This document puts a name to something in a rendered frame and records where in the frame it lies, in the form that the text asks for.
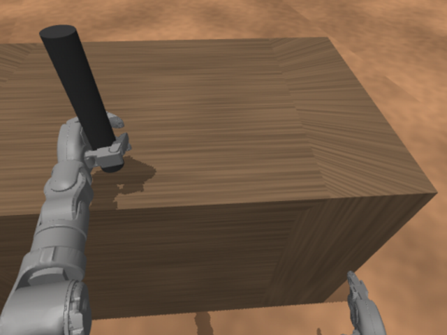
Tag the left robot hand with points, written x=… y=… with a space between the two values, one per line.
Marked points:
x=72 y=144

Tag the right robot hand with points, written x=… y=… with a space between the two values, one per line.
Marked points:
x=365 y=316

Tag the can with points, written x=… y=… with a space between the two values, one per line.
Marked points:
x=63 y=45

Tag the left robot arm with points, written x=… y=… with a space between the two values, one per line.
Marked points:
x=48 y=297

